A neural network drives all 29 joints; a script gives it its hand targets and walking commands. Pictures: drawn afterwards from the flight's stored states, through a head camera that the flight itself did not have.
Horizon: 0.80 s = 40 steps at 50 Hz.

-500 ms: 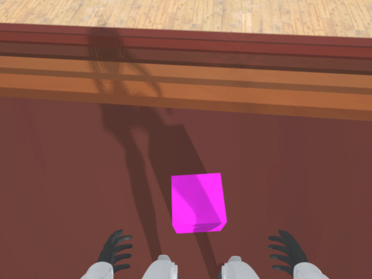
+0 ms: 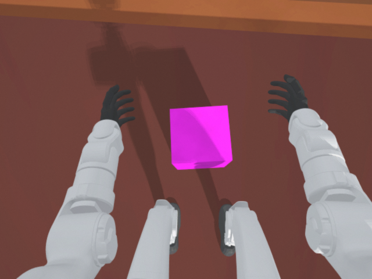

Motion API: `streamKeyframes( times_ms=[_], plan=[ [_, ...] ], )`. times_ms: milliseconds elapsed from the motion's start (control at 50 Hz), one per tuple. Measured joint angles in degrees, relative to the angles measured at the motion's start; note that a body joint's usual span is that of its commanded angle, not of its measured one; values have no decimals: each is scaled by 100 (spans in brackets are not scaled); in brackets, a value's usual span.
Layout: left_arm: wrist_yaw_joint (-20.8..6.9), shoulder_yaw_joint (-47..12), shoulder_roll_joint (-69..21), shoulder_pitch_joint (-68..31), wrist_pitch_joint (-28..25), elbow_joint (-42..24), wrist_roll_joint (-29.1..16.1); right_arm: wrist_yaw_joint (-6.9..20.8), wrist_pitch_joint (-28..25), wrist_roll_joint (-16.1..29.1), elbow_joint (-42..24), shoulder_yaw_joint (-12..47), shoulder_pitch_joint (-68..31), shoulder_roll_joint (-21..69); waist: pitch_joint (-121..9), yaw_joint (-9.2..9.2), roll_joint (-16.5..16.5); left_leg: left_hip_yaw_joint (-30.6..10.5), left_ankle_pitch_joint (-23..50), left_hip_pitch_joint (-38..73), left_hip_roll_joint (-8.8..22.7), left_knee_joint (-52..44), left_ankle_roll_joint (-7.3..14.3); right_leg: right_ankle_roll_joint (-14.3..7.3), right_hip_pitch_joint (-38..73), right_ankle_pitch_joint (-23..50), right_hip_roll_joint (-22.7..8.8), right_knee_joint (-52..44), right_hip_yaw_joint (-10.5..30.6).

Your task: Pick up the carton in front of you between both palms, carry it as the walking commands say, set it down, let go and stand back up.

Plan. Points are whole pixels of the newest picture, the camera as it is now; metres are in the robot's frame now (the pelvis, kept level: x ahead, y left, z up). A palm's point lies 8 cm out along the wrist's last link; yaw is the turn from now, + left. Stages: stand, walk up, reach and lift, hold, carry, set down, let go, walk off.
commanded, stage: reach and lift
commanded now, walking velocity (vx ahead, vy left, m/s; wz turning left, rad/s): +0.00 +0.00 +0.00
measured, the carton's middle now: (199, 141) +0.48 +0.01 -0.52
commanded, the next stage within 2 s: none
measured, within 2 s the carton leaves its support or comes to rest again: leaves its support in 1.94 s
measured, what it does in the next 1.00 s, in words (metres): lowers itself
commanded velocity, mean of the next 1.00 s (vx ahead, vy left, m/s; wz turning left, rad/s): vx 0.00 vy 0.00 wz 0.00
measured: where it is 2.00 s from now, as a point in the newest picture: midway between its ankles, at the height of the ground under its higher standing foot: (199, 238)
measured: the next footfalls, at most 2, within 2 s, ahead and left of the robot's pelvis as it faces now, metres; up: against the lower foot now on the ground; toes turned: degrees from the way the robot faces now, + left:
none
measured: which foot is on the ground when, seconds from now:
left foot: down 0.00-1.00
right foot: down 0.00-1.00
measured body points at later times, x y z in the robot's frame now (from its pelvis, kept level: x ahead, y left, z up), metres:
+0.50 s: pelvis +0.02 +0.00 -0.07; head +0.34 -0.01 +0.25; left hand +0.49 +0.20 -0.22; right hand +0.52 -0.19 -0.22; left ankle +0.09 +0.12 -0.61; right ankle +0.09 -0.12 -0.61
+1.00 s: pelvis -0.04 +0.00 -0.26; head +0.32 +0.00 +0.00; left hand +0.49 +0.20 -0.44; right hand +0.51 -0.18 -0.44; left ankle +0.09 +0.12 -0.62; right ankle +0.09 -0.12 -0.62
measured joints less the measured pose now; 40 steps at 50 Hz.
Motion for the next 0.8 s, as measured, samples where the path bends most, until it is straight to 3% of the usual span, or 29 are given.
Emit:
streamKeyframes(
  times_ms=[140, 300, 460, 680, 800],
  plan=[
    [35, 172, 157, -953, -504, 366, -28, -23, -494, 29, 454, -75, -997, -282, -131, 50, -3, 14, 105, -794, 7, -14, -4, -8, -808, 106, 10, -1, 16],
    [-190, 474, 69, -864, -985, 387, 225, 82, -944, -256, 433, -362, -920, -159, -544, 39, -17, 22, 126, -1318, 2, -210, -6, -11, -1343, 121, 9, -179, 26],
    [-220, 585, -9, -794, -1239, 630, 358, 7, -1178, -380, 560, -487, -793, 15, -968, 9, -24, 2, -335, -2548, -5, 891, -21, -5, -2564, -341, 5, 914, 22],
    [135, -231, 374, -1057, -1253, 327, -577, -344, -1199, 555, 162, 326, -989, -415, -194, 6, 39, -15, -893, -4309, -34, 3298, -17, 15, -4319, -894, 5, 3311, 51],
    [316, -528, 593, -1688, -1081, 560, -948, -494, -1055, 968, 467, 666, -1663, -686, 530, 5, 39, -17, -902, -4804, -41, 4302, -25, 10, -4818, -905, 6, 4319, 58]
  ],
)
